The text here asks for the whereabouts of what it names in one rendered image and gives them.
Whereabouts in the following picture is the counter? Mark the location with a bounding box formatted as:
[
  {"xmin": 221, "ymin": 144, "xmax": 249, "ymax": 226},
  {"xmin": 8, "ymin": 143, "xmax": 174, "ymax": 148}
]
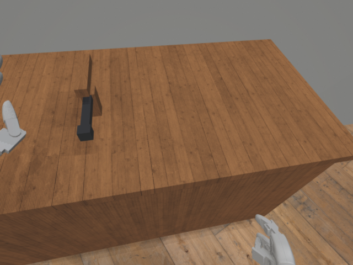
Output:
[{"xmin": 0, "ymin": 39, "xmax": 353, "ymax": 265}]

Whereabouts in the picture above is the tap lever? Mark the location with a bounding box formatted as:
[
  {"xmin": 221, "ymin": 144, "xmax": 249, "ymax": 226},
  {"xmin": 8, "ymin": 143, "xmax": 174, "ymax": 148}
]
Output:
[{"xmin": 77, "ymin": 95, "xmax": 94, "ymax": 141}]

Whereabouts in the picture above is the robot right hand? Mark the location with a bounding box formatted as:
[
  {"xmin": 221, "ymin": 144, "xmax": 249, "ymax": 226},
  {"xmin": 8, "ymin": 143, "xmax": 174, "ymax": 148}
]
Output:
[{"xmin": 252, "ymin": 214, "xmax": 296, "ymax": 265}]

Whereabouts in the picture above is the robot left hand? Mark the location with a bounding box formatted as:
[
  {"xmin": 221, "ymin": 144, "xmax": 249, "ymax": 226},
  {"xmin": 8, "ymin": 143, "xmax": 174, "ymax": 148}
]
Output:
[{"xmin": 0, "ymin": 55, "xmax": 26, "ymax": 156}]

